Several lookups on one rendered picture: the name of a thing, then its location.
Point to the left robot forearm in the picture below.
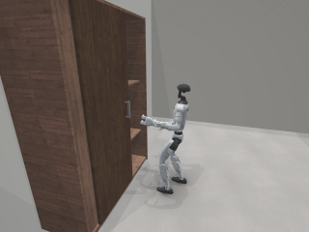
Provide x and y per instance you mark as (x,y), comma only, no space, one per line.
(166,126)

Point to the handle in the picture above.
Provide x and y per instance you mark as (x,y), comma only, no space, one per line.
(128,109)

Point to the left robot shin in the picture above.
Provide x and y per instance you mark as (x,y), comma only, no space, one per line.
(164,174)

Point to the robot left hand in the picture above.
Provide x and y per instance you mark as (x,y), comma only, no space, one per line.
(148,121)

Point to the robot left foot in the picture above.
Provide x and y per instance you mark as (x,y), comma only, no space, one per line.
(165,190)

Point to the wardrobe door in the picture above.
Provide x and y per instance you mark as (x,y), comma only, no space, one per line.
(99,36)
(64,27)

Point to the left robot upper arm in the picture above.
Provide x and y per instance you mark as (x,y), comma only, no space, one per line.
(179,115)

